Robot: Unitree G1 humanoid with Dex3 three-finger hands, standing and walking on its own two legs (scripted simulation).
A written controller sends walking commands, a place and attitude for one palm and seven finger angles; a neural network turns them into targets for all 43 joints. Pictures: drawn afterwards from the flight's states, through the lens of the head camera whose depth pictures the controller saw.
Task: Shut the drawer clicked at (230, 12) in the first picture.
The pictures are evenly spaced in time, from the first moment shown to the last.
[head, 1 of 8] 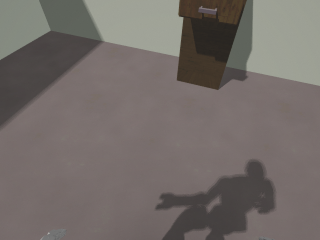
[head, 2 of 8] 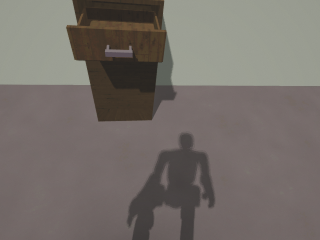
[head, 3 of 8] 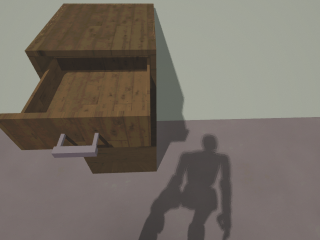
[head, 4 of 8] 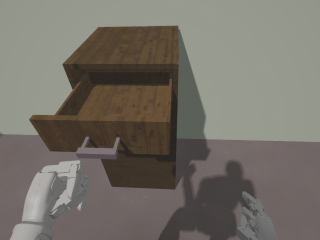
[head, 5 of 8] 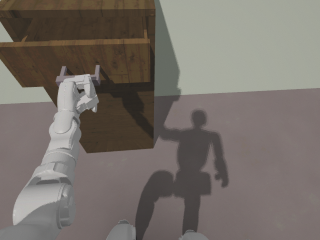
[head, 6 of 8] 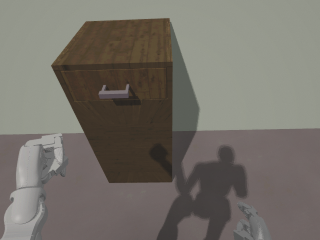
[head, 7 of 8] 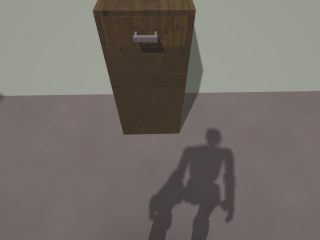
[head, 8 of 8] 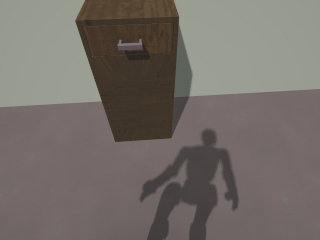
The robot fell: no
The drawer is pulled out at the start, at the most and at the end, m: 0.28 0.28 0.00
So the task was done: yes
